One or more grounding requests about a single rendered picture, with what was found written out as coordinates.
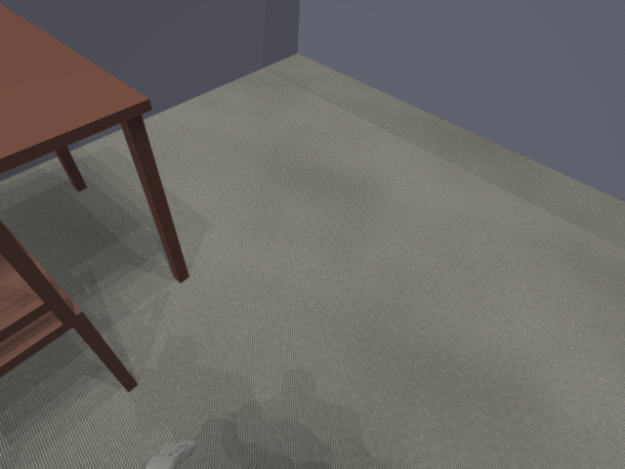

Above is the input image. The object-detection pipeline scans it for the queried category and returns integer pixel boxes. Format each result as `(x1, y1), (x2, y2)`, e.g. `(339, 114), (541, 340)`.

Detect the chair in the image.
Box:
(0, 220), (138, 392)

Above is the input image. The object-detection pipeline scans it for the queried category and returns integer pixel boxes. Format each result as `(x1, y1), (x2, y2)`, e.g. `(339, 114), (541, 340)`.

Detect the table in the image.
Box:
(0, 4), (189, 283)

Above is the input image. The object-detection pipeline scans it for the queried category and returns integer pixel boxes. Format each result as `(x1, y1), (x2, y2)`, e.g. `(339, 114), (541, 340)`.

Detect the robot left hand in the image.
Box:
(145, 440), (195, 469)

